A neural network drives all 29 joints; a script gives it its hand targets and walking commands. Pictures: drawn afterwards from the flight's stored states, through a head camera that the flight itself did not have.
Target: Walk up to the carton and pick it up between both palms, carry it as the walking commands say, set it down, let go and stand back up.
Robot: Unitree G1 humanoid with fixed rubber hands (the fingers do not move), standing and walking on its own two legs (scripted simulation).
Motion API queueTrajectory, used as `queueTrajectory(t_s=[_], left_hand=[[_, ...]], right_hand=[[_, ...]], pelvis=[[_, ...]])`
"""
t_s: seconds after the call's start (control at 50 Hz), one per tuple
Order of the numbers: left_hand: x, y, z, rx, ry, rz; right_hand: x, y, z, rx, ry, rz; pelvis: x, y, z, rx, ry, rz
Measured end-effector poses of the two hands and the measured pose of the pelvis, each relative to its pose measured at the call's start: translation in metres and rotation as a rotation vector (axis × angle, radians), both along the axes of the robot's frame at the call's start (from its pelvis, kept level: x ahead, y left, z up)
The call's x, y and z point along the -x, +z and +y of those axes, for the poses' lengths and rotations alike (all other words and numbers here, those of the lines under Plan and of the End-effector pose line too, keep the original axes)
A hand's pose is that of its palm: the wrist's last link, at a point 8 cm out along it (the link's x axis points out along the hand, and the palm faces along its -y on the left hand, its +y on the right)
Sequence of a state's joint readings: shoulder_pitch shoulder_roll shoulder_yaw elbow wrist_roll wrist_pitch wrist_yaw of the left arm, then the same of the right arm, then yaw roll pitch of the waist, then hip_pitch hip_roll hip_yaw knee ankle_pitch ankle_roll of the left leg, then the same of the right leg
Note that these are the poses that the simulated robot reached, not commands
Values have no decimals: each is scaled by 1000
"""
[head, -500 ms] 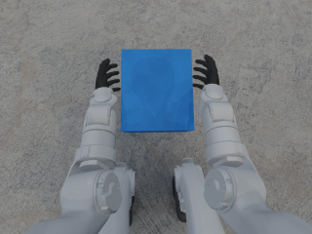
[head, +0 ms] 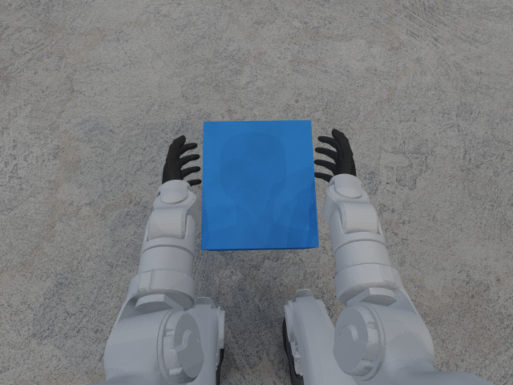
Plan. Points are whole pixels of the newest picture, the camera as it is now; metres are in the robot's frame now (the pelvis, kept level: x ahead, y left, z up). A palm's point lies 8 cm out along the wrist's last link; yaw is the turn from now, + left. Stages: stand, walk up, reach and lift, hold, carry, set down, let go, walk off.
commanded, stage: reach and lift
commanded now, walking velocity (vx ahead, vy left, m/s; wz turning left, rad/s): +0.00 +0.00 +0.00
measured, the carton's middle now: (257, 190) +0.45 -0.02 -0.12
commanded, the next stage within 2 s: none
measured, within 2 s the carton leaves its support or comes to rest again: neither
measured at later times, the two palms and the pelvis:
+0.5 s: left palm (162, 178) +0.41 +0.12 +0.04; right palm (360, 171) +0.40 -0.15 +0.05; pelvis +0.02 +0.00 +0.07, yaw +0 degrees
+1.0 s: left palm (144, 165) +0.39 +0.12 +0.11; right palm (386, 154) +0.39 -0.15 +0.12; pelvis +0.04 +0.00 +0.13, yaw +0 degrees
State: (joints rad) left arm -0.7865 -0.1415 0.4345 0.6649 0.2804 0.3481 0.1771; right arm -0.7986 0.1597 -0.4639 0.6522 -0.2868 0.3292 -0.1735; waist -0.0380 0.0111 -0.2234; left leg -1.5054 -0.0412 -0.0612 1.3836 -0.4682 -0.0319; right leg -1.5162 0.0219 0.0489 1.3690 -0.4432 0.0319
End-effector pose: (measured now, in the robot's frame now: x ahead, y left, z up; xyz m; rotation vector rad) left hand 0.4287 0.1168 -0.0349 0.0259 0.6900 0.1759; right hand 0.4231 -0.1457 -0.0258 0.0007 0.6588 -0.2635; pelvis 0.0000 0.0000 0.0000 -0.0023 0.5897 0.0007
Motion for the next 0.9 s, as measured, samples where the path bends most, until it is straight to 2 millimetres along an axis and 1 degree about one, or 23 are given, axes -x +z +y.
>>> queueTrajectory(t_s=[0.52,0.72,0.9], left_hand=[[22,76,2,15,-7,3],[27,106,5,30,-26,7],[33,130,5,30,-34,7]], right_hand=[[24,76,-1,-29,15,-2],[30,106,-2,-44,37,-1],[33,130,-3,-35,45,0]], pelvis=[[-20,71,-2,-2,4,-131],[-29,101,-1,-3,5,-193],[-38,122,2,-4,0,-250]])
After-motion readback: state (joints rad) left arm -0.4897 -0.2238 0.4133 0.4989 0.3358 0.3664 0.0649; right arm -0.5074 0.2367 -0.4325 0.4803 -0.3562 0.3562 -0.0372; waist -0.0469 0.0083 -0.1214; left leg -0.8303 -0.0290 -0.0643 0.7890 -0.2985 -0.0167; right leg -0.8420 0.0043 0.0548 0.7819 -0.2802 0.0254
